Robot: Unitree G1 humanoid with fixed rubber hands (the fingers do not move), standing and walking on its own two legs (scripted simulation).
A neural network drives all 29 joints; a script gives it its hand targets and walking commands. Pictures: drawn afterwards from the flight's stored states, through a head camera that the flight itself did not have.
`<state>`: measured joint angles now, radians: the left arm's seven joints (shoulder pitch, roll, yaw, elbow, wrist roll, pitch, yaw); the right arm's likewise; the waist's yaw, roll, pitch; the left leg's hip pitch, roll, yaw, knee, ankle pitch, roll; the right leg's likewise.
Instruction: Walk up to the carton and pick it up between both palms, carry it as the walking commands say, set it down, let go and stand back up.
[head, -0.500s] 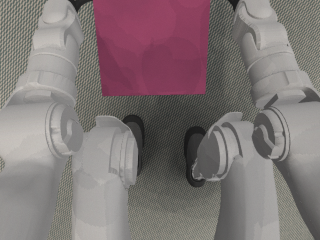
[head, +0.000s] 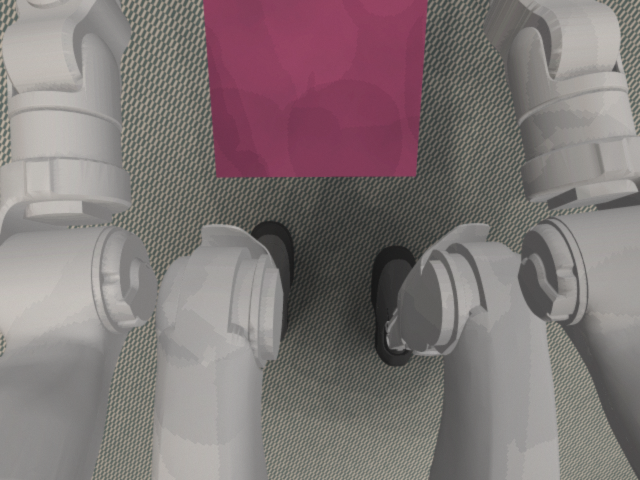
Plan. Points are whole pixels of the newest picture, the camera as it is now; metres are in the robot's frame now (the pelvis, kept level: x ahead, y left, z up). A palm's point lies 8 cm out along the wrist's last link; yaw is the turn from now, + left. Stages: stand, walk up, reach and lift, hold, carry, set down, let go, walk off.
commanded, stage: set down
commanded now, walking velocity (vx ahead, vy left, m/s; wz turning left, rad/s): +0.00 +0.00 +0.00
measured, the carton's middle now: (314, 53) +0.51 +0.05 -0.28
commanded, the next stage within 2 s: let go in 0.96 s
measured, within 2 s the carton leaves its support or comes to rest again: neither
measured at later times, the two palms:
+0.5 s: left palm out of the picture +0.55 +0.23 +0.01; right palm out of the picture +0.57 -0.13 +0.00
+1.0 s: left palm out of the picture +0.56 +0.24 +0.14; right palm out of the picture +0.58 -0.13 +0.15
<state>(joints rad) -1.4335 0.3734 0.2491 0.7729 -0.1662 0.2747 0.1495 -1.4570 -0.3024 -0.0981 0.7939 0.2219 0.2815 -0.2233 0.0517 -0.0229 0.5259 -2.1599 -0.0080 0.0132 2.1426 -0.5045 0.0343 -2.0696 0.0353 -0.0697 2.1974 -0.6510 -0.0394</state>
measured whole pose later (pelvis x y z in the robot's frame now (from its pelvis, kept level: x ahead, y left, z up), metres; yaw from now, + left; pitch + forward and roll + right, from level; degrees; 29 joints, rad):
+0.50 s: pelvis -0.01 +0.00 +0.12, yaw +0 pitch +29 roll -1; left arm -1.43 0.41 0.25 0.60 -0.17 0.46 0.14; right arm -1.44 -0.31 -0.15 0.62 0.19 0.48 -0.22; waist 0.03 -0.02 0.52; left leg -1.81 -0.01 0.01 1.74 -0.44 0.03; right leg -1.75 0.06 -0.03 1.79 -0.55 -0.03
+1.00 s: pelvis +0.00 +0.00 +0.24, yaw +0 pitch +27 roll -1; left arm -1.44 0.42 0.25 0.64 -0.17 0.48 0.11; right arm -1.44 -0.33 -0.16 0.58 0.14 0.52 -0.15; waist 0.04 -0.02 0.52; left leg -1.45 -0.01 0.01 1.28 -0.31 0.03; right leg -1.40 0.06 -0.01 1.32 -0.40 -0.02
